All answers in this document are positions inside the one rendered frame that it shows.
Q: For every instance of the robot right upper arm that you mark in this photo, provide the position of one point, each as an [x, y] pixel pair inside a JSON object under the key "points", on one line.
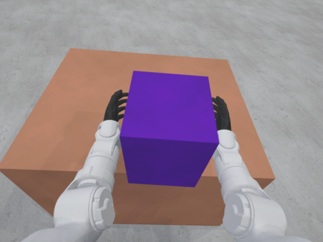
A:
{"points": [[250, 218]]}

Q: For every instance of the robot right forearm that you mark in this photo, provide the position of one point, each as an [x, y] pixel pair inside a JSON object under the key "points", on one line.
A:
{"points": [[232, 172]]}

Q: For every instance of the robot left hand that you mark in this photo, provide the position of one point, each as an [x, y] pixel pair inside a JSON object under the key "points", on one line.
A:
{"points": [[113, 108]]}

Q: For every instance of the robot right hand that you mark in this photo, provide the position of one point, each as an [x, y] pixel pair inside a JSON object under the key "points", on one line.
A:
{"points": [[221, 115]]}

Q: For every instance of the carton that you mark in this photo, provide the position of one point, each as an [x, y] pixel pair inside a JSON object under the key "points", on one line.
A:
{"points": [[169, 131]]}

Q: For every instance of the pedestal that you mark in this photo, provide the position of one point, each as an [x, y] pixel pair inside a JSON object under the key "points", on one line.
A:
{"points": [[55, 140]]}

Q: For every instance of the robot left upper arm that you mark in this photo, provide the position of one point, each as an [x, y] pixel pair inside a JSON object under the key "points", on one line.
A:
{"points": [[81, 215]]}

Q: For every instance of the robot left forearm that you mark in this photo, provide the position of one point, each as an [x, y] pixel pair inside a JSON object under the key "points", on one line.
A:
{"points": [[101, 162]]}

